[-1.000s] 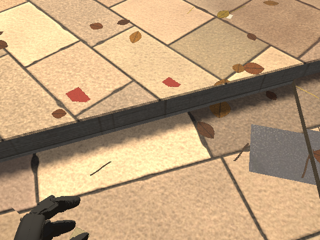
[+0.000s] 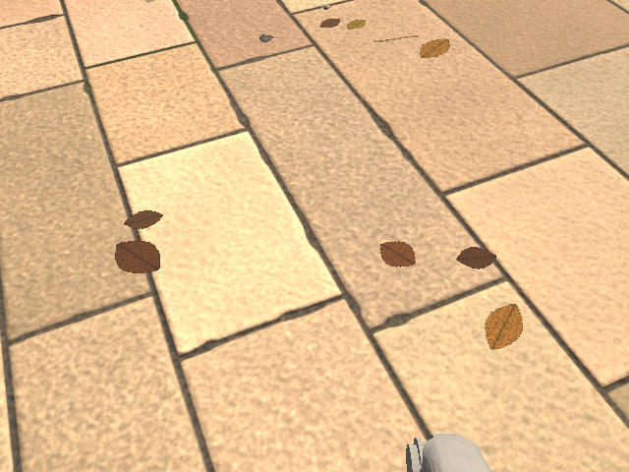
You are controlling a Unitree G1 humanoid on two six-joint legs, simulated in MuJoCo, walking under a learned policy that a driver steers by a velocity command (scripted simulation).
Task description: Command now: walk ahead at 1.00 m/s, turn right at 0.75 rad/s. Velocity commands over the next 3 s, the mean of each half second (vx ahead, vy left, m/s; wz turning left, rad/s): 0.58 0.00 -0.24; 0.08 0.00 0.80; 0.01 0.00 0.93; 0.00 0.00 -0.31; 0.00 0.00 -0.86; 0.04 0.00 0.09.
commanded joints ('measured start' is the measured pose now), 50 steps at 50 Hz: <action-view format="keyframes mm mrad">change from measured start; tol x32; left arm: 1 -435 -108 -95 -329 5 -56 -61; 6 419 392 112 -114 90 -8 -44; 24 -243 60 12 -93 100 -66 50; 27 162 -9 -5 -127 109 -52 -4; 50 -205 148 102 -83 75 -46 45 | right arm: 1 74 -81 22 29 -29 25 -34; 5 -183 -449 -38 -143 20 -29 -77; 10 -363 -151 3 -322 56 -102 53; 24 310 -119 -41 -47 31 -3 45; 29 -227 -287 -88 -303 43 -4 22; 50 -161 -132 -82 -413 78 129 -36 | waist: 1 11 2 247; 5 423 211 -343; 8 231 -438 -634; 11 44 205 19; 16 -113 107 134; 50 -21 -75 -154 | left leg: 1 186 320 -24 68 1336 -55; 5 -588 380 -85 421 2853 30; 6 -557 169 -136 964 1948 -38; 7 -684 -75 -309 1328 299 -35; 13 -884 35 -406 1678 66 57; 19 -436 -81 -34 410 708 -87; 26 -148 104 -647 98 1500 44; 30 -252 243 -1029 -48 633 259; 47 -208 32 -936 131 684 50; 50 -482 -108 -789 391 -16 13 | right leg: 1 -606 -6 -167 -123 -214 -28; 3 657 83 -319 -633 287 -62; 5 1283 219 -225 -610 44 -131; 8 1556 -145 1141 -1679 526 -314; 15 539 17 75 -1657 768 -81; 21 1048 86 -160 -1484 1055 29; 24 765 216 -147 -706 -149 95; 26 552 257 59 -456 -281 53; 46 726 182 209 -1482 269 93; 50 1177 -43 296 -1691 615 -27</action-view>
